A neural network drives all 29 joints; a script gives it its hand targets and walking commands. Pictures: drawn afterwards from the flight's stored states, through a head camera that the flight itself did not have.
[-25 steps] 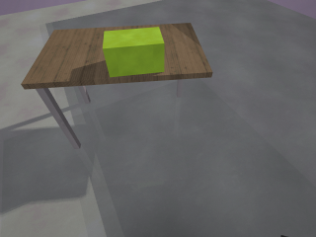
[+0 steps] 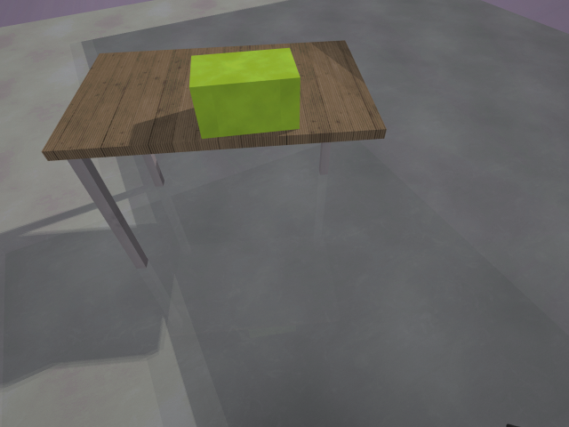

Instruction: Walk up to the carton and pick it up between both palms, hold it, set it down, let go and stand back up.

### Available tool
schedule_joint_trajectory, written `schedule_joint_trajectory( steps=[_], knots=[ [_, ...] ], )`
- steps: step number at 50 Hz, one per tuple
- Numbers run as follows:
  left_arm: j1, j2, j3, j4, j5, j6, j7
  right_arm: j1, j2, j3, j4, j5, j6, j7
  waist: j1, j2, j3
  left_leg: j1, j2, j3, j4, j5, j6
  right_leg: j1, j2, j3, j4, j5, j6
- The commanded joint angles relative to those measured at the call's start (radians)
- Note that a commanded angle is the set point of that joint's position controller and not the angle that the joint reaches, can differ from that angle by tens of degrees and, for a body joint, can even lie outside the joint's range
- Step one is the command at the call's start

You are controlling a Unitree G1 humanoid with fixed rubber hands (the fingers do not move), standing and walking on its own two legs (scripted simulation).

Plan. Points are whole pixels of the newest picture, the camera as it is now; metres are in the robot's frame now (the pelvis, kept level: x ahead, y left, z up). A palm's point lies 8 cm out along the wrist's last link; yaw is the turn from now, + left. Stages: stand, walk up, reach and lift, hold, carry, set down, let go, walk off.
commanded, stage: walk up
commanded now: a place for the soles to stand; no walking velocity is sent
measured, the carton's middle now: (246, 92) +0.95 +0.12 -0.03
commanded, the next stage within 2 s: none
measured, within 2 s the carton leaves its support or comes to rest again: neither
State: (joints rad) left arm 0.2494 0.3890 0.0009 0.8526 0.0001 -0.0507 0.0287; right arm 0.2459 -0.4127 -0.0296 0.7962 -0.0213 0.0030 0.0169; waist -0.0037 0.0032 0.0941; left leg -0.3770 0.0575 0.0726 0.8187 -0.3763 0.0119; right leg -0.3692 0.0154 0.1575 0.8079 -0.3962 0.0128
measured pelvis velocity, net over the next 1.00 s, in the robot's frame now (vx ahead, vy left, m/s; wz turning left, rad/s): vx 0.19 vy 0.05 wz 0.00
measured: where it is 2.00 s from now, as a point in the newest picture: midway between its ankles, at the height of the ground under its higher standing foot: (263, 363)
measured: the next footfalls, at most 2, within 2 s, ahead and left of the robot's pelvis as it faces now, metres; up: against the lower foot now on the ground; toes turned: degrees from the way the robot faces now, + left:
right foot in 0.88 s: +0.29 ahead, -0.10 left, +0.00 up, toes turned +4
left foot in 1.14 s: +0.30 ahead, +0.19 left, +0.00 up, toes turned +5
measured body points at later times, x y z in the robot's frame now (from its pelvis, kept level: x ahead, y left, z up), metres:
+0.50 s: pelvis +0.05 +0.07 +0.01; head +0.07 +0.09 +0.46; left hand +0.10 +0.37 -0.12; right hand +0.13 -0.26 -0.07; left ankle +0.07 +0.15 -0.70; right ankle +0.04 -0.13 -0.65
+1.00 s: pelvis +0.19 +0.05 +0.01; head +0.19 +0.05 +0.46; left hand +0.28 +0.36 -0.10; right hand +0.26 -0.27 -0.10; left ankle +0.12 +0.15 -0.65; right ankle +0.25 -0.10 -0.70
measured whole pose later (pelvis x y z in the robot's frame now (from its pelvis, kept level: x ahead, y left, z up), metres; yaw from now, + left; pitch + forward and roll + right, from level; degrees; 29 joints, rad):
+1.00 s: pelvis +0.19 +0.05 +0.01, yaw +0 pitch -4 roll -1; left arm 0.25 0.39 0.00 0.86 0.00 -0.09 -0.01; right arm 0.29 -0.43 -0.03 0.81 -0.02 -0.03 0.04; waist -0.02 0.02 0.08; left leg -0.32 0.04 0.07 1.08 -0.52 0.05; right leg -0.37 0.00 0.08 0.71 -0.28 0.00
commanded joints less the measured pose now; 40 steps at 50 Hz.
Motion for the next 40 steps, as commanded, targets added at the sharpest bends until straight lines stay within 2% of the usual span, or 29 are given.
schedule_joint_trajectory(
  steps=[1, 3, 4, 5, 6, 7, 8, 9, 10, 13, 15, 16, 17, 18, 19, 20, 21, 22, 23, 24, 25, 28, 31, 32, 33, 35, 38, 39, 40],
  knots=[
    [-0.006, 0.238, 0.062, -0.027, 0.01, -0.007, 0.02, -0.021, -0.29, -0.111, -0.017, 0.009, -0.048, -0.011, -0.028, 0.137, -0.047, 0.157, 0.333, -0.439, -0.432, -0.014, 0.237, -0.195, 0.016, -0.104, 0.158, -0.192, -0.047],
    [0.049, 0.242, 0.072, -0.007, 0.016, -0.017, 0.01, -0.061, -0.275, -0.104, -0.037, 0.009, -0.045, -0.013, -0.003, 0.128, -0.067, 0.125, 0.304, -0.347, -0.367, 0.077, 0.216, -0.113, -0.001, -0.127, 0.07, -0.151, -0.058],
    [0.09, 0.236, 0.072, 0.0, 0.017, -0.025, 0.007, -0.087, -0.274, -0.1, -0.048, 0.008, -0.041, -0.013, 0.022, 0.147, -0.085, 0.084, 0.273, -0.278, -0.316, 0.1, 0.185, -0.029, -0.004, -0.134, -0.05, -0.055, -0.062],
    [0.112, 0.248, 0.077, 0.01, 0.021, -0.033, 0.009, -0.105, -0.251, -0.093, -0.051, 0.011, -0.033, -0.01, 0.032, 0.117, -0.084, 0.036, 0.215, -0.204, -0.253, 0.125, 0.136, 0.049, 0.003, -0.093, -0.139, 0.058, -0.078],
    [0.102, 0.275, 0.083, 0.006, 0.026, -0.041, 0.013, -0.107, -0.212, -0.081, -0.057, 0.02, -0.026, -0.009, 0.027, 0.021, -0.106, -0.008, 0.137, -0.13, -0.124, 0.129, 0.089, 0.078, -0.049, 0.061, -0.228, 0.127, -0.102],
    [0.069, 0.309, 0.089, 0.0, 0.031, -0.049, 0.015, -0.121, -0.182, -0.076, -0.073, 0.021, -0.013, -0.007, 0.004, -0.099, -0.074, -0.069, 0.024, -0.056, 0.021, 0.031, 0.042, 0.056, -0.152, 0.33, -0.337, 0.12, -0.152],
    [0.186, 0.426, 0.146, -0.002, 0.027, -0.054, -0.01, -0.131, -0.227, -0.102, -0.123, 0.009, -0.026, 0.021, 0.064, -0.198, -0.129, -0.283, -0.082, -0.056, 0.191, -0.329, 0.043, 0.246, -0.244, 0.599, -0.461, -0.362, -0.258],
    [0.191, 0.446, 0.155, 0.002, 0.022, -0.055, -0.008, -0.16, -0.245, -0.105, -0.125, -0.001, -0.025, 0.025, 0.087, -0.185, -0.07, -0.417, -0.038, -0.156, 0.28, -0.266, 0.046, 0.263, -0.303, 0.734, -0.545, -0.67, -0.308],
    [0.16, 0.427, 0.156, -0.01, 0.019, -0.058, 0.0, -0.179, -0.265, -0.11, -0.117, -0.003, -0.028, 0.029, 0.079, -0.126, 0.023, -0.497, -0.008, -0.201, 0.282, -0.19, 0.042, 0.245, -0.309, 0.759, -0.559, -0.728, -0.326],
    [0.128, 0.379, 0.143, -0.028, 0.011, -0.058, -0.005, -0.128, -0.258, -0.117, -0.081, -0.016, -0.046, 0.037, 0.056, -0.138, 0.038, -0.438, 0.022, -0.184, 0.187, -0.119, 0.031, 0.235, -0.263, 0.597, -0.5, -0.447, -0.287],
    [0.103, 0.385, 0.142, -0.044, 0.024, -0.048, -0.016, -0.092, -0.246, -0.122, -0.072, -0.005, -0.053, 0.047, 0.044, -0.224, 0.003, -0.3, -0.003, -0.138, 0.085, -0.204, 0.033, 0.159, -0.243, 0.514, -0.464, -0.384, -0.292],
    [0.083, 0.379, 0.139, -0.048, 0.026, -0.045, -0.019, -0.073, -0.251, -0.126, -0.065, 0.002, -0.058, 0.049, 0.032, -0.256, -0.005, -0.197, -0.008, -0.117, 0.007, -0.187, 0.041, 0.092, -0.228, 0.459, -0.435, -0.308, -0.28],
    [0.031, 0.37, 0.136, -0.054, 0.029, -0.037, -0.023, -0.005, -0.24, -0.129, -0.041, 0.009, -0.065, 0.048, -0.017, -0.24, -0.022, -0.043, -0.024, -0.075, -0.108, -0.148, 0.047, 0.019, -0.2, 0.374, -0.376, -0.19, -0.252],
    [-0.037, 0.345, 0.124, -0.067, 0.029, -0.029, -0.027, 0.154, -0.236, -0.136, 0.012, 0.01, -0.076, 0.04, -0.111, -0.181, -0.085, 0.247, -0.058, -0.035, -0.266, -0.049, 0.052, -0.123, -0.134, 0.239, -0.219, -0.09, -0.194],
    [-0.02, 0.235, 0.097, -0.071, 0.03, -0.024, -0.024, 0.319, -0.292, -0.165, 0.066, -0.014, -0.085, 0.026, -0.191, 0.046, -0.187, 0.55, -0.006, -0.14, -0.321, -0.104, 0.035, -0.314, -0.027, 0.115, 0.107, -0.116, -0.124],
    [-0.013, 0.136, 0.073, -0.09, 0.022, -0.03, -0.022, 0.387, -0.404, -0.188, 0.058, -0.01, -0.096, 0.012, -0.221, 0.329, -0.164, 0.623, 0.272, -0.644, -0.567, -0.475, 0.013, -0.587, 0.148, 0.023, 0.437, -0.192, -0.06],
    [0.006, 0.255, 0.089, -0.079, 0.007, -0.025, -0.009, 0.241, -0.414, -0.172, 0.029, 0.019, -0.099, 0.008, -0.129, 0.123, -0.094, 0.425, 0.393, -0.815, -0.675, -0.625, 0.032, -0.57, 0.081, 0.061, 0.487, -0.104, -0.057],
    [0.002, 0.303, 0.094, -0.053, 0.001, -0.027, -0.014, 0.155, -0.385, -0.158, 0.01, 0.03, -0.101, 0.007, -0.092, 0.006, -0.029, 0.333, 0.366, -0.727, -0.659, -0.53, 0.01, -0.514, 0.031, 0.058, 0.472, -0.001, -0.051],
    [0.047, 0.281, 0.094, -0.027, -0.013, -0.03, -0.025, 0.103, -0.351, -0.145, 0.003, 0.024, -0.105, 0.005, -0.062, 0.032, -0.004, 0.335, 0.3, -0.568, -0.626, -0.348, 0.003, -0.48, 0.004, 0.024, 0.406, 0.044, -0.043],
    [0.076, 0.275, 0.098, -0.01, -0.01, -0.031, -0.031, 0.079, -0.308, -0.135, -0.003, 0.022, -0.107, 0.0, -0.046, 0.085, -0.021, 0.36, 0.26, -0.477, -0.592, -0.218, -0.001, -0.431, -0.023, 0.005, 0.352, 0.084, -0.038],
    [0.102, 0.277, 0.102, -0.005, -0.006, -0.033, -0.036, 0.08, -0.282, -0.125, -0.003, 0.02, -0.107, -0.002, -0.042, 0.111, -0.067, 0.391, 0.231, -0.397, -0.565, -0.093, 0.024, -0.391, -0.027, -0.024, 0.301, 0.1, -0.031],
    [0.073, 0.244, 0.094, -0.024, 0.0, -0.029, -0.042, 0.119, -0.24, -0.115, 0.003, 0.021, -0.102, 0.002, -0.06, 0.11, -0.093, 0.448, 0.201, -0.255, -0.509, 0.186, 0.059, -0.381, -0.017, -0.077, 0.229, 0.125, -0.021],
    [0.012, 0.222, 0.086, -0.046, -0.001, -0.021, -0.043, 0.154, -0.244, -0.112, 0.004, 0.03, -0.097, 0.002, -0.069, 0.115, -0.068, 0.466, 0.177, -0.187, -0.494, 0.344, 0.057, -0.371, -0.021, -0.118, 0.163, 0.148, -0.023],
    [-0.016, 0.222, 0.084, -0.051, 0.0, -0.017, -0.043, 0.154, -0.249, -0.113, 0.003, 0.033, -0.095, 0.002, -0.072, 0.101, -0.051, 0.441, 0.179, -0.185, -0.506, 0.339, 0.073, -0.362, -0.03, -0.131, 0.138, 0.16, -0.018],
    [-0.02, 0.211, 0.078, -0.055, -0.003, -0.018, -0.046, 0.142, -0.254, -0.112, -0.002, 0.028, -0.093, 0.004, -0.066, 0.121, -0.042, 0.423, 0.17, -0.161, -0.51, 0.305, 0.102, -0.338, -0.034, -0.147, 0.091, 0.156, -0.011],
    [-0.083, 0.212, 0.072, -0.072, 0.002, -0.022, -0.05, 0.141, -0.267, -0.115, -0.007, 0.026, -0.087, 0.004, -0.091, 0.097, -0.022, 0.441, 0.179, -0.167, -0.496, 0.273, 0.145, -0.343, -0.041, -0.178, -0.005, 0.145, -0.008],
    [-0.113, 0.195, 0.065, -0.072, 0.009, -0.035, -0.054, 0.155, -0.265, -0.113, -0.007, 0.031, -0.078, 0.01, -0.105, 0.13, -0.082, 0.5, 0.182, -0.146, -0.411, 0.401, 0.161, -0.292, -0.036, -0.222, -0.124, 0.161, -0.025],
    [-0.118, 0.201, 0.067, -0.075, 0.012, -0.041, -0.052, 0.157, -0.265, -0.115, -0.011, 0.029, -0.073, 0.011, -0.108, 0.12, -0.102, 0.517, 0.194, -0.152, -0.372, 0.461, 0.169, -0.25, -0.025, -0.233, -0.158, 0.147, -0.029],
    [-0.114, 0.197, 0.065, -0.077, 0.009, -0.046, -0.049, 0.146, -0.267, -0.11, -0.019, 0.027, -0.067, 0.012, -0.1, 0.137, -0.104, 0.493, 0.181, -0.127, -0.339, 0.507, 0.179, -0.211, -0.015, -0.249, -0.2, 0.15, -0.036]
  ],
)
